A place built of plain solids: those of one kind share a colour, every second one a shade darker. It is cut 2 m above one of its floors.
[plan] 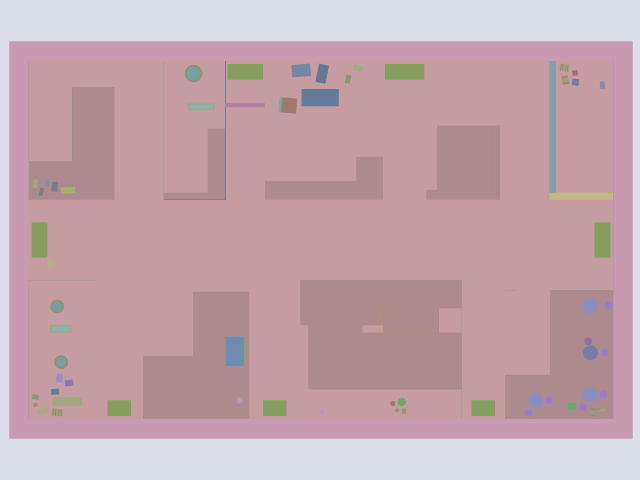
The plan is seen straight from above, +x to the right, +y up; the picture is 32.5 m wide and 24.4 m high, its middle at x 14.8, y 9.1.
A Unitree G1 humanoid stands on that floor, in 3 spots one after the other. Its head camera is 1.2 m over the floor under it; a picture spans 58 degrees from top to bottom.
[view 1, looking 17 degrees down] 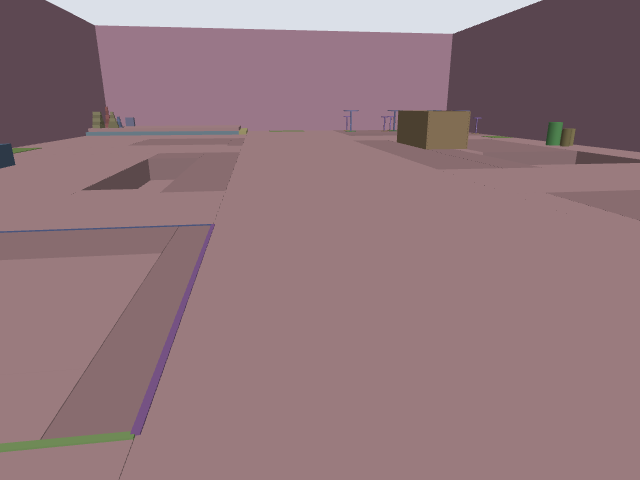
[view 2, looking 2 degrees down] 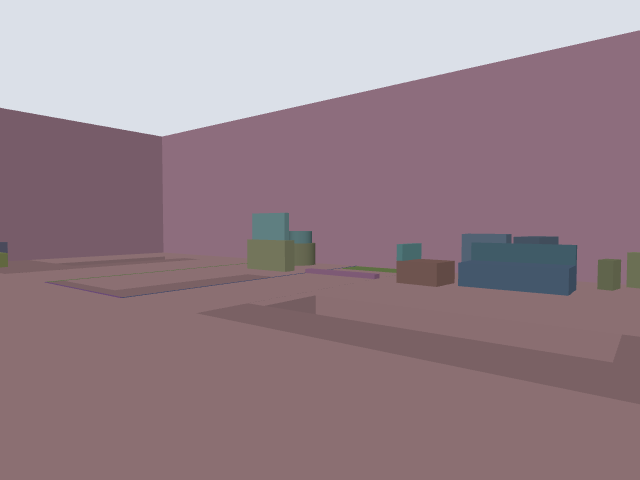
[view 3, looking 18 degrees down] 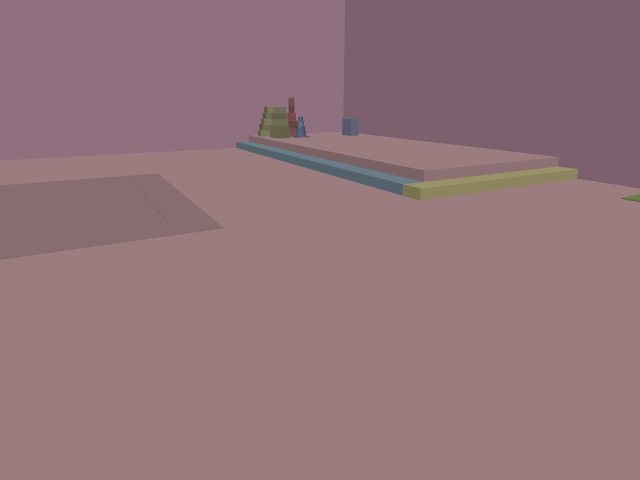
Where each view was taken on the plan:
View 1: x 5.40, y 10.64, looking -8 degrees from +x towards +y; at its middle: floor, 4.10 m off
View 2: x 16.93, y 7.58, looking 128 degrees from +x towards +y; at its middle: wall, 13.49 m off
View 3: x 22.80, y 7.14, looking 61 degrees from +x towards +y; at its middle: floor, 3.88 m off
